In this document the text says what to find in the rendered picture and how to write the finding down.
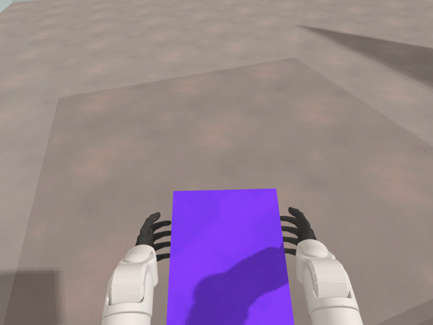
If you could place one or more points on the robot left forearm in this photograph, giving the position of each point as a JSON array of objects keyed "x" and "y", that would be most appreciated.
[{"x": 129, "y": 296}]

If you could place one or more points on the robot right hand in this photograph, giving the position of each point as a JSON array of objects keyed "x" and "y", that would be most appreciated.
[{"x": 303, "y": 230}]

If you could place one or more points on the carton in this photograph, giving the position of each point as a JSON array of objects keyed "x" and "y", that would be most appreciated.
[{"x": 227, "y": 259}]

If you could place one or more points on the robot right forearm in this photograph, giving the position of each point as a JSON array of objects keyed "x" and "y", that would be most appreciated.
[{"x": 329, "y": 295}]

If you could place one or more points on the robot left hand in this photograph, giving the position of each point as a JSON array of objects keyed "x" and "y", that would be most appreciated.
[{"x": 148, "y": 238}]

